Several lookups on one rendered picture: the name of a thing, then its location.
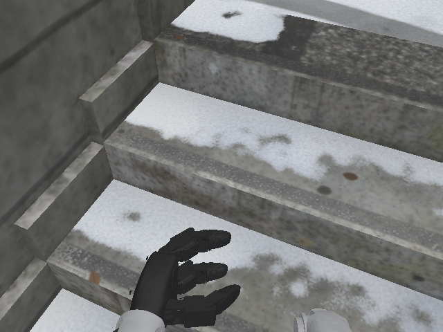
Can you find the left robot forearm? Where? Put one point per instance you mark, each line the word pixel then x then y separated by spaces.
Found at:
pixel 139 321

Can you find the robot right thigh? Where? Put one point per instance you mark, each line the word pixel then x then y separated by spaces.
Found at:
pixel 320 321

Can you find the left robot hand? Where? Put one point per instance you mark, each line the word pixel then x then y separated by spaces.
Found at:
pixel 162 279

